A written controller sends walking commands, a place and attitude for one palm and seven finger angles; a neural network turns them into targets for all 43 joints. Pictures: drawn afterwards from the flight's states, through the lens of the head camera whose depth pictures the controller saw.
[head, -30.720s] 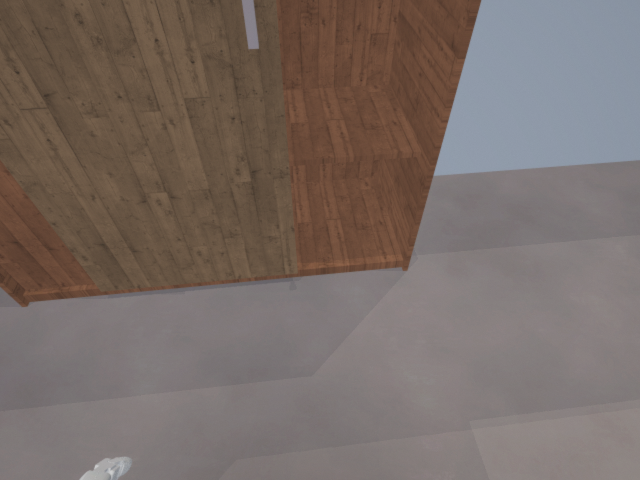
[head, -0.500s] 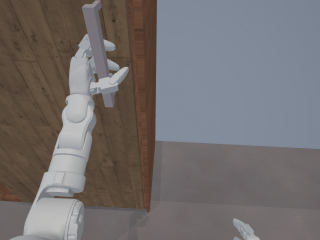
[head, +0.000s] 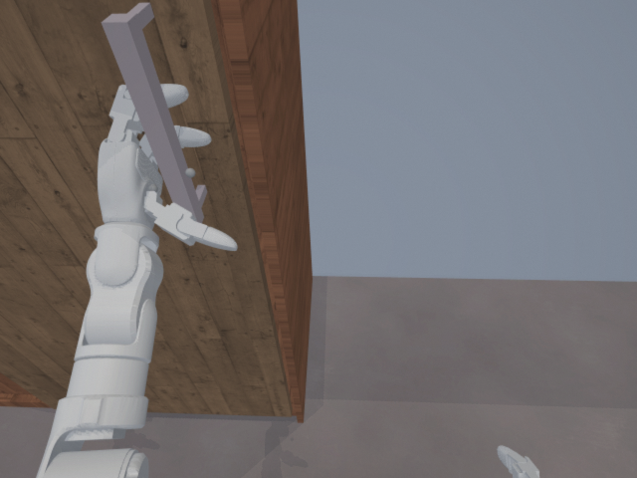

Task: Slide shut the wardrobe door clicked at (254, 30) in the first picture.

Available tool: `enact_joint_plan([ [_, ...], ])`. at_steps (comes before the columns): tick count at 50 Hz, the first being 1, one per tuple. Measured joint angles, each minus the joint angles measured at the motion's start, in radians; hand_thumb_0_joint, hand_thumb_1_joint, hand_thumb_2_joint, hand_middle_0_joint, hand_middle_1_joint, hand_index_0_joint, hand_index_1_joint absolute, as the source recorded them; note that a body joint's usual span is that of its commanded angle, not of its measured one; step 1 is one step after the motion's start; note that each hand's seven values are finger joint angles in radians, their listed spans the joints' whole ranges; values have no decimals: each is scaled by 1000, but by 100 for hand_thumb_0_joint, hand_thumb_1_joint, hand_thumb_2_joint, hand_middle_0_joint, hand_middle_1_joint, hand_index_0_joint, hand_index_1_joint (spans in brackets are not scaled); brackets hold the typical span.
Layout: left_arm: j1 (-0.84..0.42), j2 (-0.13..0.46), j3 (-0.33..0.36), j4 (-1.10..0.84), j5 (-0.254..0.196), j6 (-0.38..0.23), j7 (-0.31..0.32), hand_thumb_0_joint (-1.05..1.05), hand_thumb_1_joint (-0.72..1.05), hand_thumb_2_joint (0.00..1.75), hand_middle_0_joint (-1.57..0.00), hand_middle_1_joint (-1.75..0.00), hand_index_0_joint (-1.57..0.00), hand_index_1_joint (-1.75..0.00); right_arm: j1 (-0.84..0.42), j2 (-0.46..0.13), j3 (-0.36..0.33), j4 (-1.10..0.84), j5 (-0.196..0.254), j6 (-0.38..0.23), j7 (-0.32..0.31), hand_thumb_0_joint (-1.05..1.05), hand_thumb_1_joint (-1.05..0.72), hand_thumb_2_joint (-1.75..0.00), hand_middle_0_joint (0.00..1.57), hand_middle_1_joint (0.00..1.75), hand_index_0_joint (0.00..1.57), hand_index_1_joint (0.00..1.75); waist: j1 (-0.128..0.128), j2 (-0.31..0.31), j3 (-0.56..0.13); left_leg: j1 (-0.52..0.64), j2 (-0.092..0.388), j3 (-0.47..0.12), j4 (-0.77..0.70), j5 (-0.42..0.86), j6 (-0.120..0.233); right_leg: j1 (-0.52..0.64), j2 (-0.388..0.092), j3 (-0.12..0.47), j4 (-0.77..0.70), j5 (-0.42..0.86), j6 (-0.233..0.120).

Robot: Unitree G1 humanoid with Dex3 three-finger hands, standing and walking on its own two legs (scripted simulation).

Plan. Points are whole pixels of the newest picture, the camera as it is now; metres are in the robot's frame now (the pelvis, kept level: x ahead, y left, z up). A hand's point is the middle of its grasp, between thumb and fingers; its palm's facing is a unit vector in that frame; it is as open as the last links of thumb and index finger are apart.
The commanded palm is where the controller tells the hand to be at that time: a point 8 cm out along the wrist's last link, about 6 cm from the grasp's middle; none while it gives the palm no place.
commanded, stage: slip the hand off the handle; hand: left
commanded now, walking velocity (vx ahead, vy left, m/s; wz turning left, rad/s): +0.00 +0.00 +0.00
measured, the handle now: (170, 130) +0.40 +0.19 +0.26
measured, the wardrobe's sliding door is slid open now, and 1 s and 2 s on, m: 0.01 0.01 0.01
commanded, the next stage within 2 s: draw the hand back to the body in 1.24 s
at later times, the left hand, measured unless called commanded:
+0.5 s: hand (121, 181) +0.34 +0.23 +0.24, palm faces +0.24 -0.97 -0.09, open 14.8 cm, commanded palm +0.32 +0.27 +0.23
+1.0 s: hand (83, 235) +0.26 +0.23 +0.24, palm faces +0.20 -0.98 -0.09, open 14.7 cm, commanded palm +0.23 +0.28 +0.23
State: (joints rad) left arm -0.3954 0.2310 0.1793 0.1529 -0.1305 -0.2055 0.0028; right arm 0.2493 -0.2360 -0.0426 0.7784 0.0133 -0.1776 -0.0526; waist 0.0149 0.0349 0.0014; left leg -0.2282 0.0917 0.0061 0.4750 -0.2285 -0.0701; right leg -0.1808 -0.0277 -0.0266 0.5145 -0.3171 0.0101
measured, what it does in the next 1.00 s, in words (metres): stands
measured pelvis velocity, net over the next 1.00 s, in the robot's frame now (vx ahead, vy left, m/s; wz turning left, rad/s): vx -0.02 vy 0.01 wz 0.00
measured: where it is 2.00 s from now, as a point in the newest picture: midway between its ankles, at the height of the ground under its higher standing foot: outside the picture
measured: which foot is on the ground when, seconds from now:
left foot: down 0.00-1.00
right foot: down 0.00-1.00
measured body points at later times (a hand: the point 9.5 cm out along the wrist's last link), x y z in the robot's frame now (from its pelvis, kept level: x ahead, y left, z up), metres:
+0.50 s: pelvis +0.00 +0.01 +0.00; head -0.01 +0.00 +0.45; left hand +0.32 +0.28 +0.24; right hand +0.15 -0.23 -0.11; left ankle +0.01 +0.17 -0.74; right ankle -0.03 -0.12 -0.74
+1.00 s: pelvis -0.02 +0.01 +0.00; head -0.05 +0.00 +0.45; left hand +0.25 +0.28 +0.24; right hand +0.15 -0.22 -0.09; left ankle +0.01 +0.17 -0.74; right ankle -0.03 -0.12 -0.74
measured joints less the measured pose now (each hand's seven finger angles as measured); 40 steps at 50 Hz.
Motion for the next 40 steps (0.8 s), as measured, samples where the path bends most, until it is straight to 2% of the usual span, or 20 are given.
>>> enact_joint_plan([
  [9,50,-11,-9,-59,12,43,-5,-1,-56,20,-41,-122,-17,-113,-61,27,25,-53,-12,21,-2,1,-91,-90,20,30,20,30,9,3,-23,13,-9,13,9,-20,2,9,-10,12,6,-15,9],
  [15,70,11,13,-66,-11,60,-42,-1,-56,20,-39,-121,-20,-111,-70,37,42,-71,-12,47,-10,1,-90,-90,20,30,20,30,2,4,-26,29,-9,20,8,-26,4,25,-11,19,0,-15,13],
  [18,76,19,60,-59,-27,56,-40,-1,-56,20,-37,-120,-22,-112,-61,36,44,-70,-9,59,-17,1,-90,-90,21,30,20,30,1,2,-23,32,-9,20,9,-26,4,29,-11,19,-2,-13,13],
  [23,67,58,118,-30,-17,48,-42,-1,-56,20,-31,-117,-24,-113,-31,23,38,-56,-4,65,-28,1,-90,-90,21,30,20,30,14,-1,-13,17,-8,8,22,-24,5,25,-10,8,-1,-9,13],
  [27,50,76,116,-16,-28,22,-82,-1,-56,20,-28,-116,-24,-114,-14,6,33,-35,1,56,-41,1,-90,-90,21,30,20,30,20,2,0,-3,-11,-5,37,-21,7,18,-11,-4,0,-3,15],
  [33,15,95,119,39,-65,7,-133,-1,-56,20,-26,-115,-25,-115,-11,-4,34,-24,9,45,-55,1,-90,-90,20,30,20,30,5,4,5,-24,-15,-7,44,-10,11,-3,-15,-4,7,8,17],
  [40,126,68,133,-53,-82,-12,-128,-1,-56,20,-25,-115,-25,-115,1,3,38,-49,10,17,-40,1,-90,-90,20,30,20,30,-3,9,-8,-12,-14,11,45,-10,14,-4,-15,15,18,9,21],
])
